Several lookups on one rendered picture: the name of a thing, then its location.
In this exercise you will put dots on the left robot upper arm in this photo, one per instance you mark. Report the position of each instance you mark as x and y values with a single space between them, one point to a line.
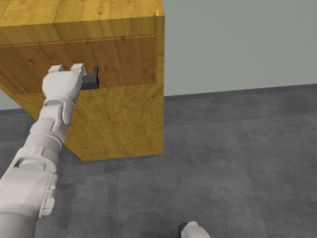
25 196

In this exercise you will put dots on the drawer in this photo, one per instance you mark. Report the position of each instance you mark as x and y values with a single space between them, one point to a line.
121 61

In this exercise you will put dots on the handle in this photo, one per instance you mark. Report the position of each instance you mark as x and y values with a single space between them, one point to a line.
91 81

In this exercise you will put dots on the right robot shin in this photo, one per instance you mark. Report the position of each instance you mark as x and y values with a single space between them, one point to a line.
192 223

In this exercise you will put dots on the robot left forearm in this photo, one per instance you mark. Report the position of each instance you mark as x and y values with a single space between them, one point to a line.
44 143

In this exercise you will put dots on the robot left hand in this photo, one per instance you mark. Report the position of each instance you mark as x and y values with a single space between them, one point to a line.
66 84

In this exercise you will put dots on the cabinet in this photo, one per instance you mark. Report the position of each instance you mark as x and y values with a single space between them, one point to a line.
108 122

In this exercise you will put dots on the robot right thigh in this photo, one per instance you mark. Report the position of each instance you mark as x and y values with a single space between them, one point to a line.
194 231

